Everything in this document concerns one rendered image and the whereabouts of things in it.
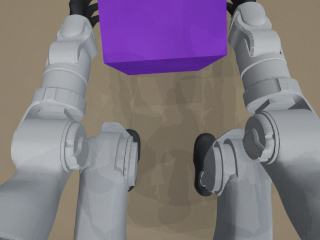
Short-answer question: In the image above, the left robot forearm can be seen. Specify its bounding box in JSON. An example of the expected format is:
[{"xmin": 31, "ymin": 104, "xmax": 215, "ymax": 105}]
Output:
[{"xmin": 11, "ymin": 14, "xmax": 98, "ymax": 164}]

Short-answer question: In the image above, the right robot upper arm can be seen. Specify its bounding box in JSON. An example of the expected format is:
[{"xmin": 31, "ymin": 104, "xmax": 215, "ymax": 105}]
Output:
[{"xmin": 242, "ymin": 108, "xmax": 320, "ymax": 240}]

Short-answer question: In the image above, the right robot forearm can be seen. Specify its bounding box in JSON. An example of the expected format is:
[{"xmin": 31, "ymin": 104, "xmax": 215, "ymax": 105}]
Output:
[{"xmin": 228, "ymin": 1, "xmax": 320, "ymax": 119}]

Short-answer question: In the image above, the right robot shin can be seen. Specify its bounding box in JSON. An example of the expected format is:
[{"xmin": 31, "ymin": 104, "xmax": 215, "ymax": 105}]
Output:
[{"xmin": 200, "ymin": 128, "xmax": 272, "ymax": 193}]

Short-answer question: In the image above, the left robot upper arm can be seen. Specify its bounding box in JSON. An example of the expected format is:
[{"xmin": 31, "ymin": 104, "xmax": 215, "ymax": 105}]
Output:
[{"xmin": 0, "ymin": 118, "xmax": 89, "ymax": 240}]

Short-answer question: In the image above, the left robot hand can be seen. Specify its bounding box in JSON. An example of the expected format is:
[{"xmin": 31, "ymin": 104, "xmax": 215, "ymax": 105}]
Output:
[{"xmin": 69, "ymin": 0, "xmax": 100, "ymax": 28}]

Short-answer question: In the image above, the robot left foot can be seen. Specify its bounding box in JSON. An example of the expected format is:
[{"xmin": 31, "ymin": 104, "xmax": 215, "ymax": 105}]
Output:
[{"xmin": 126, "ymin": 129, "xmax": 141, "ymax": 192}]

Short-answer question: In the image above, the right robot hand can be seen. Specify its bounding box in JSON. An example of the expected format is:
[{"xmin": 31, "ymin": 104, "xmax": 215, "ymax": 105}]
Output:
[{"xmin": 226, "ymin": 0, "xmax": 256, "ymax": 18}]

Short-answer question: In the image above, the carton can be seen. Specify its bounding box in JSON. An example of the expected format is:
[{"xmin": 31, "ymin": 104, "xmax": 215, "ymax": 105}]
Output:
[{"xmin": 97, "ymin": 0, "xmax": 227, "ymax": 75}]

